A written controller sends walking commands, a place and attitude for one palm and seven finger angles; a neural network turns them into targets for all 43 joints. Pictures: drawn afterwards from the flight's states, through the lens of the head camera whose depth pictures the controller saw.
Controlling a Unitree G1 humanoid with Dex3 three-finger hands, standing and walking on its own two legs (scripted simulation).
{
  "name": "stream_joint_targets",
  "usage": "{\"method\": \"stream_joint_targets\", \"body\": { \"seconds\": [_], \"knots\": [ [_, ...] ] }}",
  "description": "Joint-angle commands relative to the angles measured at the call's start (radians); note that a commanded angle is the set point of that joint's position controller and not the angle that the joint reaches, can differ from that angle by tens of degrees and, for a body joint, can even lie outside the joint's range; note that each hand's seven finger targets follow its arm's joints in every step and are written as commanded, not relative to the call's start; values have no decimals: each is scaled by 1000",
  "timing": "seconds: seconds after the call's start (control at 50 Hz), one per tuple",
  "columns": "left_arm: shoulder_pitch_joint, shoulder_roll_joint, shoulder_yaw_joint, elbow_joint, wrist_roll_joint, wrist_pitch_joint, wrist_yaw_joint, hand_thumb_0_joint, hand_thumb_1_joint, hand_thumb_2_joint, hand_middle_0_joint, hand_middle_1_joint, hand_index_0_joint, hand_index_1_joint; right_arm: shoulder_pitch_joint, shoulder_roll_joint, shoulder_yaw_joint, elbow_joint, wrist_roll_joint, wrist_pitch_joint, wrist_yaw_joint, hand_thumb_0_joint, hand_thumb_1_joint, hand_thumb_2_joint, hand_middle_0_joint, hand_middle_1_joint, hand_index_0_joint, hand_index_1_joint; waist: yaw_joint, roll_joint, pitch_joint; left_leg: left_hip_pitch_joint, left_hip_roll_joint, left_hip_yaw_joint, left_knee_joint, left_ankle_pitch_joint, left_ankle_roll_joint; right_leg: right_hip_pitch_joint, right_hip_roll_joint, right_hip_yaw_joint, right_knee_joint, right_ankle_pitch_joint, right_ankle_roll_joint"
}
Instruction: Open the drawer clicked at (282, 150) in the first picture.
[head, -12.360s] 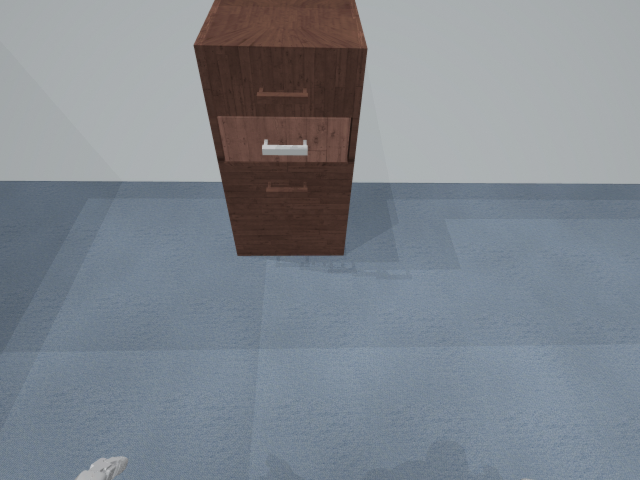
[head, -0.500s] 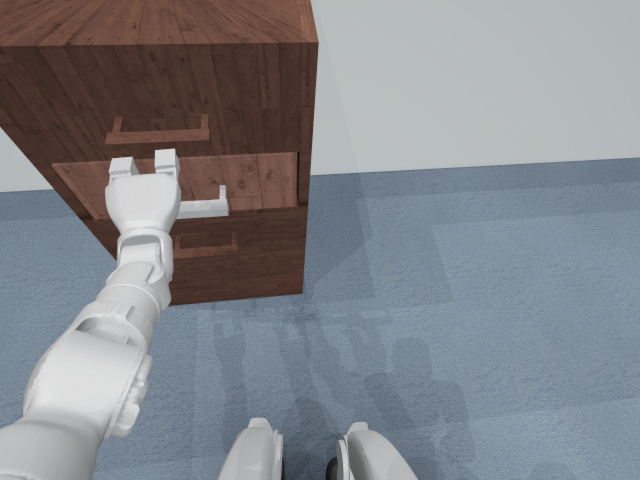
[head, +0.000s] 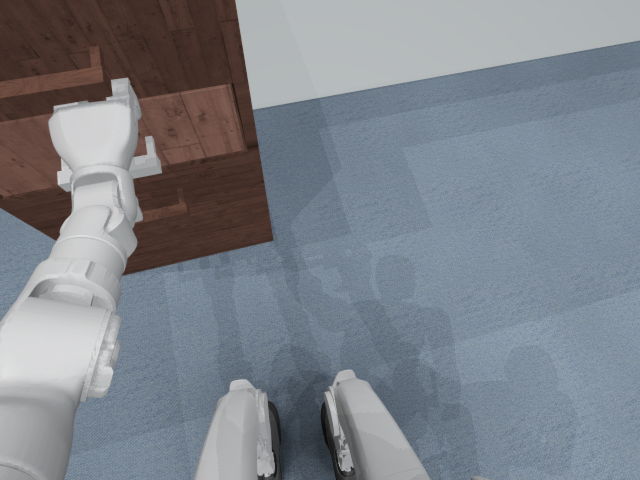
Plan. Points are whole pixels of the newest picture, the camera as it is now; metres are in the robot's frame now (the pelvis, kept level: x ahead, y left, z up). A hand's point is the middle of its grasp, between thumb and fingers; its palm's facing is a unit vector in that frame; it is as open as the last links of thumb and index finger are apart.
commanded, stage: move the hooked fingers above the handle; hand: left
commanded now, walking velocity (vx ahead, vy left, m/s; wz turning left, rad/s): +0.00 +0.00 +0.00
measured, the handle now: (110, 161) +0.57 +0.24 -0.09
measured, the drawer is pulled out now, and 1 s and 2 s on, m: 0.00 0.00 0.00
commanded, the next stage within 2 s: none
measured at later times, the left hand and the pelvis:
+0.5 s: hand (50, 199) +0.50 +0.30 -0.06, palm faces -0.11 +0.00 -0.99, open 13.8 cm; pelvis +0.02 +0.01 -0.01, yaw +1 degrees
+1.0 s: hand (67, 179) +0.51 +0.26 -0.03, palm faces -0.09 -0.02 -1.00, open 13.7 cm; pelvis +0.03 +0.01 +0.01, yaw -1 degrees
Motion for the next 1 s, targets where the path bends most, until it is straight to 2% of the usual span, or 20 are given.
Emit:
{"method": "stream_joint_targets", "body": {
  "seconds": [0.0,0.08,0.12,0.2,0.26,0.3,0.38,0.42,0.46,0.48,0.52,0.56,0.6,0.62,0.66,0.72,0.78,0.84,0.9,0.98],
  "knots": [
    [-361,471,137,17,-47,122,-94,0,-500,300,-300,-1200,-300,-1200,174,-204,-69,-63,9,-1,-30,0,-900,-900,200,300,200,300,-7,-108,-529,216,-15,-14,-131,86,31,541,-51,67,-244,202,49],
    [-302,413,111,31,-20,36,-108,0,-500,300,-300,-1200,-300,-1200,157,-192,-66,-91,2,10,-32,0,-900,-900,200,300,200,300,-2,-111,-382,179,-19,-14,-117,76,25,455,-50,68,-237,181,40],
    [-286,390,110,22,0,-11,-96,0,-500,300,-300,-1200,-300,-1200,142,-183,-71,-101,-3,13,-28,0,-900,-900,200,300,200,300,9,-68,-341,185,-19,-16,-103,86,22,395,-46,67,-220,174,28],
    [-267,387,139,-35,56,-56,-36,0,-500,300,-300,-1200,-300,-1200,142,-187,-91,-125,-20,23,-15,0,-900,-900,200,300,200,300,38,6,-423,232,-19,-23,-72,144,16,330,-40,49,-162,198,12],
    [-251,366,156,-57,62,-39,14,0,-500,300,-300,-1200,-300,-1200,144,-191,-110,-130,-26,30,-3,0,-900,-900,200,300,200,300,46,20,-500,302,-18,-31,-70,191,10,319,-37,32,-145,218,11],
    [-272,373,166,-73,55,-20,37,0,-500,300,-300,-1200,-300,-1200,141,-195,-115,-130,-24,31,4,0,-900,-900,200,300,200,300,47,16,-548,326,-18,-35,-75,192,8,333,-38,25,-145,211,14],
    [-375,364,162,-195,53,-50,-6,0,-500,300,-300,-1200,-300,-1200,167,-209,-140,-113,-25,18,15,0,-900,-900,200,300,200,300,21,105,-710,493,4,-67,-67,229,2,291,-30,10,-141,204,18],
    [-469,193,34,-312,34,-103,-54,0,-500,300,-300,-1200,-300,-1200,188,-203,-166,-90,-30,3,20,0,-900,-900,200,300,200,300,-40,146,-771,673,25,-118,-67,286,-7,192,-26,-8,-146,195,18],
    [-476,85,-32,-416,6,-159,-92,0,-500,300,-300,-1200,-300,-1200,211,-202,-189,-54,-40,-8,24,0,-900,-900,200,300,200,300,-47,193,-797,819,42,-161,-72,339,-26,120,-25,-20,-149,193,15],
    [-474,67,-43,-447,-4,-181,-108,0,-500,300,-300,-1200,-300,-1200,214,-202,-194,-42,-43,-10,23,0,-900,-900,200,300,200,300,-44,210,-783,855,48,-180,-80,350,-38,90,-24,-25,-146,187,11],
    [-480,9,-88,-425,-8,-206,-121,0,-500,300,-300,-1200,-300,-1200,221,-193,-196,-18,-48,-11,24,0,-900,-900,200,300,200,300,-64,205,-693,848,47,-192,-90,338,-45,35,-25,-33,-151,170,6],
    [-439,97,-12,-306,30,-199,-91,0,-500,300,-300,-1200,-300,-1200,236,-202,-186,10,-52,4,23,0,-900,-900,200,300,200,300,-44,185,-550,755,46,-198,-106,278,-52,-13,-22,-45,-140,135,-6],
    [-400,134,41,-207,59,-165,-35,0,-500,300,-300,-1200,-300,-1200,236,-198,-173,5,-57,21,31,0,-900,-900,200,300,200,300,-26,165,-481,671,35,-179,-112,252,-46,-10,-18,-52,-138,116,-15],
    [-380,214,116,-185,72,-146,-3,0,-500,300,-300,-1200,-300,-1200,229,-206,-164,-1,-62,31,38,0,-900,-900,200,300,200,300,10,192,-488,659,34,-166,-115,289,-51,8,-18,-51,-131,123,-21],
    [-287,251,162,-101,82,-83,45,0,-500,300,-300,-1200,-300,-1200,207,-203,-143,-37,-66,55,57,0,-900,-900,200,300,200,300,44,180,-482,599,24,-129,-111,331,-42,77,-13,-51,-127,147,-23],
    [-290,251,148,-84,90,-22,69,0,-500,300,-300,-1200,-300,-1200,189,-200,-139,-70,-61,66,66,0,-900,-900,200,300,200,300,26,65,-478,517,17,-101,-118,297,-17,199,-8,-37,-157,183,-9],
    [-299,295,151,-84,75,5,52,0,-500,300,-300,-1200,-300,-1200,186,-208,-136,-88,-49,68,66,0,-900,-900,200,300,200,300,24,41,-528,484,11,-80,-132,238,-4,284,-12,-21,-178,179,3],
    [-233,366,202,-110,38,-9,4,0,-500,300,-300,-1200,-300,-1200,191,-214,-132,-95,-42,66,62,0,-900,-900,200,300,200,300,60,29,-608,493,5,-69,-144,250,0,379,-17,-8,-180,224,8],
    [-183,357,201,-136,22,-42,-27,0,-500,300,-300,-1200,-300,-1200,182,-206,-133,-103,-34,61,54,0,-900,-900,200,300,200,300,65,0,-585,451,2,-50,-146,210,10,423,-21,13,-203,224,16],
    [-188,236,110,-161,51,-124,-52,0,-500,300,-300,-1200,-300,-1200,190,-198,-146,-88,-35,42,45,0,-900,-900,200,300,200,300,27,9,-503,467,14,-62,-133,179,8,314,-18,8,-207,172,9]
  ]
}}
